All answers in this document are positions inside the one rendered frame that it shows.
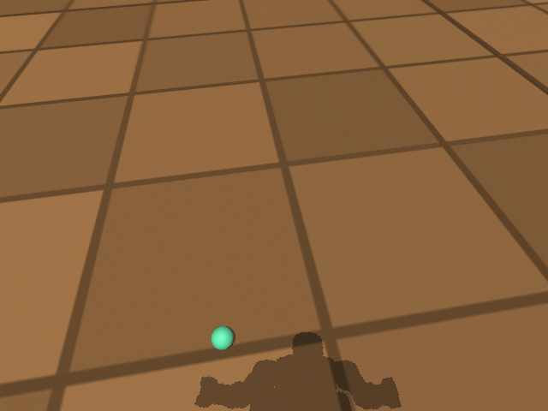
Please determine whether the ball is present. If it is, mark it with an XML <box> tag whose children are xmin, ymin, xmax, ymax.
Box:
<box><xmin>211</xmin><ymin>326</ymin><xmax>234</xmax><ymax>350</ymax></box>

